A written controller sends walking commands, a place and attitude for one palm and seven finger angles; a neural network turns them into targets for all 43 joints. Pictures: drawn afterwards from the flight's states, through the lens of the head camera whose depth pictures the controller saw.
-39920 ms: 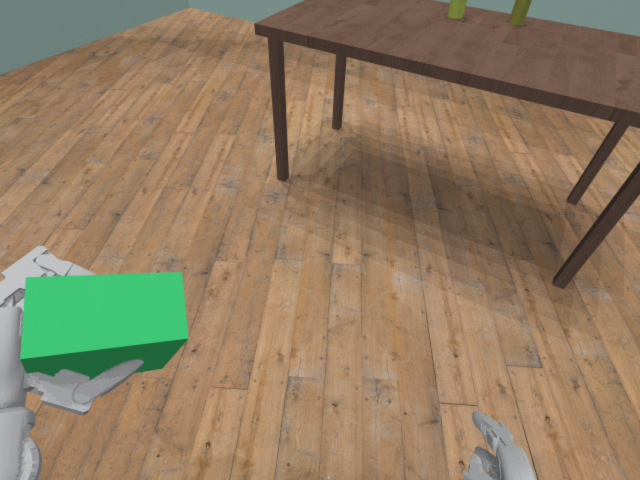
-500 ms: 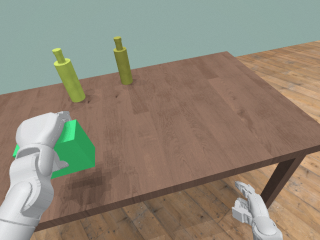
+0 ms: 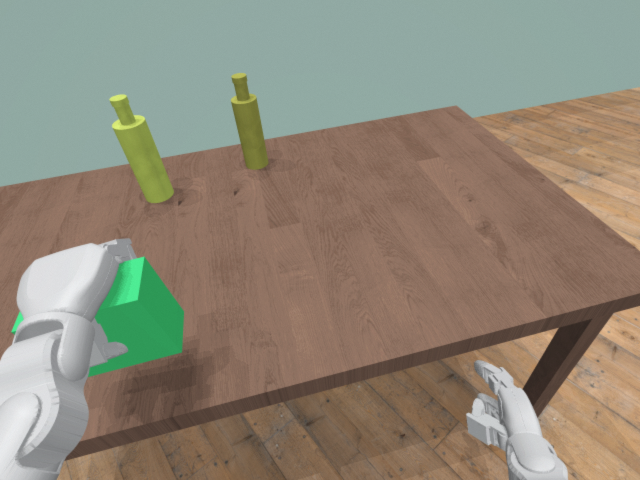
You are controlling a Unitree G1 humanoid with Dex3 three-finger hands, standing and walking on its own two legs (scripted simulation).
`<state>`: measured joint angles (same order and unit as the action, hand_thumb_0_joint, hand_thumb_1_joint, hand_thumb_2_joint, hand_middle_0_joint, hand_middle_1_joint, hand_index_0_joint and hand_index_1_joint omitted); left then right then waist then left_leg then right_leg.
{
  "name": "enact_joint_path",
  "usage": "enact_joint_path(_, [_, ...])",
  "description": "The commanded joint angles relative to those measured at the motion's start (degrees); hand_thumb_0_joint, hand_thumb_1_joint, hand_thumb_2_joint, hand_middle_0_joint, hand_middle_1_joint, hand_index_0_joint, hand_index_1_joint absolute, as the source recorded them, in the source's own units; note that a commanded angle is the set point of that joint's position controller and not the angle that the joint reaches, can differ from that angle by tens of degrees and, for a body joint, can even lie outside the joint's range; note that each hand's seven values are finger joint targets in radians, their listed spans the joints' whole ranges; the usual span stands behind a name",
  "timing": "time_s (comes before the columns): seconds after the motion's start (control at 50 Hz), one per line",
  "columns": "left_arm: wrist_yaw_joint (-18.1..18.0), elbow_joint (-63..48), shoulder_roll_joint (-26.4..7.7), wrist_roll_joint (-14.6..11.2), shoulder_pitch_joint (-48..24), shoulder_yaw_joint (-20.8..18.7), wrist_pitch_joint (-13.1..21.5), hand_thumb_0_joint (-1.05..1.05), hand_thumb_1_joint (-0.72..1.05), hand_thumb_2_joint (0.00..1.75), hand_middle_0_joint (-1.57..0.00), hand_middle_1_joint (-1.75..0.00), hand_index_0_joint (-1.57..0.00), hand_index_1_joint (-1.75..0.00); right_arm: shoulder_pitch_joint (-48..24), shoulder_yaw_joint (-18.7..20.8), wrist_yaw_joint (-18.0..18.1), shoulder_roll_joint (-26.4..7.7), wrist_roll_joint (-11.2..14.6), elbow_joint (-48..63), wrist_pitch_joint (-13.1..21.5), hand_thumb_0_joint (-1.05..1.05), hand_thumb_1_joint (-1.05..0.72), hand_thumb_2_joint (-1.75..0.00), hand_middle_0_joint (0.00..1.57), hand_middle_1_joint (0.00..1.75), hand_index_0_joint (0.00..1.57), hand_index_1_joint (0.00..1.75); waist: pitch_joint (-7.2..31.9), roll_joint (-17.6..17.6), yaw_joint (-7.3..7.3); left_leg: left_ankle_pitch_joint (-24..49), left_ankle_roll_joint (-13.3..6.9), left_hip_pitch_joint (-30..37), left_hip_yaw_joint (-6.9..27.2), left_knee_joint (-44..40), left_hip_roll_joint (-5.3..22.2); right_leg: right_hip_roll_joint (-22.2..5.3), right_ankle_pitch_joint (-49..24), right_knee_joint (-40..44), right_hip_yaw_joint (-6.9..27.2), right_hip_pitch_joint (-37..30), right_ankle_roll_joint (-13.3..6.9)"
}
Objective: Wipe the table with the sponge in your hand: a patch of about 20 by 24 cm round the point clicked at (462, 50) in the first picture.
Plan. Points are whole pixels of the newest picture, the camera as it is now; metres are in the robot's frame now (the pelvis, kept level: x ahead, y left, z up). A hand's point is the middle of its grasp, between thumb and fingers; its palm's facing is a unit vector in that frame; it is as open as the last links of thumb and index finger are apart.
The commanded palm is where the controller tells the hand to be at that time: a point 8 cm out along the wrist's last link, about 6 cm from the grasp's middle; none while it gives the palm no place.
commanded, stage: bring the sponge back beside the body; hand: left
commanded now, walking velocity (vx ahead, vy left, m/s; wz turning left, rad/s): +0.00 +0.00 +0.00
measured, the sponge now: (118, 328) +0.23 +0.30 +0.10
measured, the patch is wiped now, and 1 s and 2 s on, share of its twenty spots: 1.00 1.00 1.00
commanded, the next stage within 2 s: step back with the hand held close in 1.06 s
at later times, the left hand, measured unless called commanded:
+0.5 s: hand (94, 334) +0.20 +0.29 +0.14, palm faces +0.13 -0.11 -0.99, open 9.9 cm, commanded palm +0.16 +0.28 +0.21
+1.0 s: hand (89, 351) +0.18 +0.28 +0.13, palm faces +0.15 -0.12 -0.98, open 9.9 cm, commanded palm +0.14 +0.28 +0.20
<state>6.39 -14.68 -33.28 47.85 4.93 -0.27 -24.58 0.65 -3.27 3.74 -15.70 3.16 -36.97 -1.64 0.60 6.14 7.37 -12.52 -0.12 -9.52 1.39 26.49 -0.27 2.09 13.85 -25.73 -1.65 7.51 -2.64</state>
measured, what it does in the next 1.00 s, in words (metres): stands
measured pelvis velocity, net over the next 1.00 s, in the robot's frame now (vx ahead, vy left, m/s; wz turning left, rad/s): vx -0.01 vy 0.00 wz -0.01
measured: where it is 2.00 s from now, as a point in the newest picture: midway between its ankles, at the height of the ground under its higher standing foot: outside the picture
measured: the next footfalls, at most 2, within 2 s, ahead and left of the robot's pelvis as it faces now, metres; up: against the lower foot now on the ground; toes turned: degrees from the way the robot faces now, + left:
none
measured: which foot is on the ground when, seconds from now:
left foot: down 0.00-1.00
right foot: down 0.00-1.00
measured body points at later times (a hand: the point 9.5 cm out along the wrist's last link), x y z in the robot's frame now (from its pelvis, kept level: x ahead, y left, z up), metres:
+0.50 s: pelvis -0.01 +0.00 +0.00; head -0.05 -0.04 +0.45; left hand +0.19 +0.29 +0.19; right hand +0.25 -0.18 -0.06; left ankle +0.02 +0.12 -0.74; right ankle +0.01 -0.09 -0.74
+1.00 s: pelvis -0.01 +0.00 +0.00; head -0.06 -0.04 +0.45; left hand +0.17 +0.29 +0.19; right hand +0.25 -0.19 -0.05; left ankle +0.02 +0.12 -0.74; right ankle +0.01 -0.09 -0.74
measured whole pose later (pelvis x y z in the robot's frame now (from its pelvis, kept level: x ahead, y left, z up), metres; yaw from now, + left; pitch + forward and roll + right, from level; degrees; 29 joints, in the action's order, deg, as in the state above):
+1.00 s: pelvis -0.01 +0.00 +0.00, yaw +0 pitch -7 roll +0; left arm 2.9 -22.6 -31.5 47.1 15.3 -0.4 -24.1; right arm 0.5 -3.3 3.4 -14.6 2.6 -37.2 -0.6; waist 0.6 6.2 8.1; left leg -11.8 0.0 -8.4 1.2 26.7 0.1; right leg 2.5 12.7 -25.5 -1.3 6.3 -2.7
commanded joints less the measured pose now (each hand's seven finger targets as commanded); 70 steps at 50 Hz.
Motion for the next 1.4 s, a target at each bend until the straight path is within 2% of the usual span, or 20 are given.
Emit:
enact_joint_path(0.0, [-3.2,-12.8,-12.7,2.4,-11.2,-8.9,0.6,0.00,0.10,1.30,-1.20,-1.60,-1.20,-1.60,-14.0,1.6,-0.3,-4.7,0.0,11.1,3.4,0.00,-0.90,-0.90,0.20,0.30,0.20,0.30,9.5,-1.5,0.34,10.8,-2.0,3.1,2.3,-2.8,-1.0,-1.2,-8.0,5.2,4.8,-0.7,-1.5])
enact_joint_path(0.06, [-3.7,-14.5,-14.9,2.5,-12.0,-10.7,-0.1,0.00,0.10,1.30,-1.20,-1.60,-1.20,-1.60,-15.6,1.7,-0.2,-5.1,0.1,11.3,3.2,0.00,-0.90,-0.90,0.20,0.30,0.20,0.30,9.6,-1.4,0.56,9.0,-2.0,2.9,2.9,-3.4,-0.9,-0.7,-5.5,5.5,6.8,-0.9,-2.0])
enact_joint_path(0.08, [-3.5,-14.0,-12.2,2.4,-11.4,-8.1,-0.2,0.00,0.10,1.30,-1.20,-1.60,-1.20,-1.60,-15.0,1.5,-0.2,-4.8,-0.2,11.9,3.2,0.00,-0.90,-0.90,0.20,0.30,0.20,0.30,9.5,-0.9,0.81,9.2,-2.2,2.5,2.2,-3.1,-1.1,-1.1,-5.8,5.2,4.7,-1.1,-1.8])
enact_joint_path(0.16, [-3.9,-14.5,-14.0,2.0,-9.7,-10.2,-0.5,0.00,0.10,1.30,-1.20,-1.60,-1.20,-1.60,-15.7,1.7,-0.1,-5.0,0.2,11.4,3.2,0.00,-0.90,-0.90,0.20,0.30,0.20,0.30,8.4,-1.8,0.62,7.6,-2.0,2.6,2.9,-3.8,-0.7,-0.7,-3.8,5.9,6.5,-0.4,-1.9])
enact_joint_path(0.28, [-3.8,-15.6,-10.9,2.3,-9.7,-7.1,0.0,0.00,0.10,1.30,-1.20,-1.60,-1.20,-1.60,-15.3,1.3,0.1,-4.5,-0.2,11.8,3.6,0.00,-0.90,-0.90,0.20,0.30,0.20,0.30,8.2,-0.1,0.67,6.1,-2.1,2.4,2.4,-3.8,-0.9,-0.9,-1.9,5.9,4.6,-0.1,-1.8])
enact_joint_path(0.46, [-5.1,-18.0,-12.7,2.1,-4.2,-10.3,0.4,0.00,0.10,1.30,-1.20,-1.60,-1.20,-1.60,-15.7,1.7,-0.3,-4.7,-0.2,11.4,3.8,0.00,-0.90,-0.90,0.20,0.30,0.20,0.30,7.2,-0.9,0.94,5.6,-2.0,2.3,3.0,-4.2,-0.6,-0.1,-1.2,6.2,6.7,0.0,-1.9])
enact_joint_path(0.48, [-4.9,-17.0,-10.1,1.7,-3.5,-8.2,0.2,0.00,0.10,1.30,-1.20,-1.60,-1.20,-1.60,-15.1,1.4,-0.3,-4.3,-0.3,11.9,3.7,0.00,-0.90,-0.90,0.20,0.30,0.20,0.30,6.5,-1.7,1.08,5.4,-2.1,1.5,2.4,-4.1,-0.7,-0.5,-1.1,6.1,5.0,0.0,-1.7])
enact_joint_path(0.56, [-5.3,-19.2,-12.5,1.7,-2.1,-10.4,0.3,0.00,0.10,1.30,-1.20,-1.60,-1.20,-1.60,-15.9,1.8,-0.4,-4.7,-0.3,11.5,3.8,0.00,-0.90,-0.90,0.20,0.30,0.20,0.30,7.2,-1.3,0.89,5.5,-2.1,2.4,2.9,-3.5,-0.8,-0.3,-1.1,6.4,7.5,0.1,-1.9])
enact_joint_path(0.62, [-5.0,-18.0,-9.7,1.4,0.3,-8.1,0.3,0.00,0.10,1.30,-1.20,-1.60,-1.20,-1.60,-14.7,1.7,-0.5,-4.6,-0.6,11.3,3.6,0.00,-0.90,-0.90,0.20,0.30,0.20,0.30,6.0,-2.3,0.85,6.4,-2.2,2.3,2.3,-3.2,-0.7,-0.5,-2.2,6.6,5.2,0.8,-1.5])
enact_joint_path(0.66, [-5.3,-21.4,-11.6,1.6,-0.7,-9.6,0.7,0.00,0.10,1.30,-1.20,-1.60,-1.20,-1.60,-15.9,1.8,-0.4,-4.5,-0.3,11.7,4.1,0.00,-0.90,-0.90,0.20,0.30,0.20,0.30,6.8,0.5,0.76,5.6,-2.2,2.8,2.8,-3.3,-0.7,-0.3,-1.1,6.5,7.4,0.4,-1.8])
enact_joint_path(0.72, [-5.4,-18.0,-10.3,1.6,0.3,-8.6,1.0,0.00,0.10,1.30,-1.20,-1.60,-1.20,-1.60,-14.2,1.7,-0.2,-4.5,-0.8,11.1,4.0,0.00,-0.90,-0.90,0.20,0.30,0.20,0.30,5.1,-2.9,0.74,5.5,-2.2,2.2,2.3,-3.2,-0.7,-0.6,-0.8,7.0,5.7,1.2,-1.5])
enact_joint_path(0.96, [-5.9,-20.2,-11.9,1.5,-0.9,-10.2,1.3,0.00,0.10,1.30,-1.20,-1.60,-1.20,-1.60,-15.5,1.9,-0.1,-4.6,-0.4,11.1,4.4,0.00,-0.90,-0.90,0.20,0.30,0.20,0.30,6.1,0.7,0.89,4.0,-2.0,2.3,2.7,-4.1,-0.8,0.0,0.3,6.9,7.4,0.1,-1.9])
enact_joint_path(1.02, [-5.7,-17.1,-9.7,1.0,1.1,-8.6,1.0,0.00,0.10,1.30,-1.20,-1.60,-1.20,-1.60,-14.3,1.8,-0.2,-4.5,-0.6,10.7,4.2,0.00,-0.90,-0.90,0.20,0.30,0.20,0.30,4.7,-2.7,0.88,4.8,-2.0,1.6,2.2,-3.9,-0.8,-0.4,-0.2,7.2,5.5,0.8,-1.4])
enact_joint_path(1.16, [-6.0,-14.4,-11.0,2.1,-1.0,-9.4,0.9,0.00,0.10,1.30,-1.20,-1.60,-1.20,-1.60,-14.3,2.0,0.1,-4.9,-0.4,10.2,4.2,0.00,-0.90,-0.90,0.20,0.30,0.20,0.30,4.1,-2.3,0.04,3.6,-1.9,1.5,2.1,-4.0,-0.8,0.2,1.0,7.4,6.7,1.6,-1.7])
enact_joint_path(1.18, [-8.6,-28.2,-0.6,-48.1,-11.7,-20.5,14.7,0.00,0.10,1.30,-1.20,-1.60,-1.20,-1.60,-4.2,1.5,0.0,-2.4,-0.5,22.0,4.1,0.00,-0.90,-0.90,0.20,0.30,0.20,0.30,-5.9,-12.1,-5.98,-7.8,-3.3,-1.7,3.5,2.5,-0.7,-2.6,2.0,12.2,10.4,15.3,-1.0])
enact_joint_path(1.2, [-10.1,-15.3,-6.6,-47.7,0.3,-22.1,18.9,0.00,0.10,1.30,-1.20,-1.60,-1.20,-1.60,0.3,0.1,0.1,-2.3,-1.8,16.5,4.5,0.00,-0.90,-0.90,0.20,0.30,0.20,0.30,-1.6,-19.0,-5.46,-10.1,-3.0,-0.5,2.6,6.4,-1.2,-5.5,7.2,12.8,10.6,16.9,-1.8])
enact_joint_path(1.22, [-11.0,-19.9,-3.5,-50.5,2.9,-22.9,22.1,0.00,0.10,1.30,-1.20,-1.60,-1.20,-1.60,3.1,1.1,0.5,-2.2,-1.5,15.7,4.4,0.00,-0.90,-0.90,0.20,0.30,0.20,0.30,0.8,-19.8,-5.73,-8.5,-2.6,-0.9,2.9,10.3,-0.8,-9.1,5.0,12.6,11.5,16.5,-2.2])
enact_joint_path(1.26, [-12.9,-30.0,-6.6,-52.1,4.0,-26.8,26.7,0.00,0.10,1.30,-1.20,-1.60,-1.20,-1.60,4.5,1.6,1.0,-3.5,-1.9,15.6,5.1,0.00,-0.90,-0.90,0.20,0.30,0.20,0.30,6.7,-9.7,-6.72,-4.1,-2.1,-0.4,3.3,11.1,1.1,-12.3,-5.1,6.9,11.7,13.6,-3.0])
enact_joint_path(1.3, [-13.7,-31.8,-3.0,-53.1,9.8,-26.4,29.2,0.00,0.10,1.30,-1.20,-1.60,-1.20,-1.60,5.0,2.2,1.2,-4.6,-2.2,15.5,5.1,0.00,-0.90,-0.90,0.20,0.30,0.20,0.30,9.1,-0.1,-6.94,1.6,-2.4,-2.8,5.4,7.2,3.6,-11.6,-11.6,0.1,8.1,10.4,-2.2])
enact_joint_path(1.38, [-14.4,-30.5,-1.4,-53.3,17.6,-28.6,32.1,0.00,0.10,1.30,-1.20,-1.60,-1.20,-1.60,6.1,3.2,1.0,-4.8,-2.5,15.4,5.2,0.00,-0.90,-0.90,0.20,0.30,0.20,0.30,7.3,1.6,-6.87,2.1,-3.0,-11.1,9.1,4.9,5.2,-8.5,-8.8,-2.7,4.9,9.4,-0.6])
